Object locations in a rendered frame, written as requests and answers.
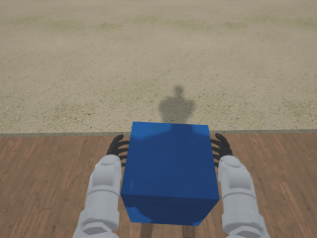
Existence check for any robot left forearm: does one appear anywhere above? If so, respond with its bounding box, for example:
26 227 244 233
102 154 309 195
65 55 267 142
72 154 122 238

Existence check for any robot right hand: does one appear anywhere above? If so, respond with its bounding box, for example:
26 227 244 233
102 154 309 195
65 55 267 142
210 133 233 168

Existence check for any robot left hand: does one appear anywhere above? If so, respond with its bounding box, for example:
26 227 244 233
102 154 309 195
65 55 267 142
106 134 130 167

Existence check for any robot right forearm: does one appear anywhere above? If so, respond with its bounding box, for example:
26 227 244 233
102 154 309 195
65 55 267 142
218 155 270 238

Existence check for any carton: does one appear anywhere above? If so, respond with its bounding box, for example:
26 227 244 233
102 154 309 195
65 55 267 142
120 121 220 226

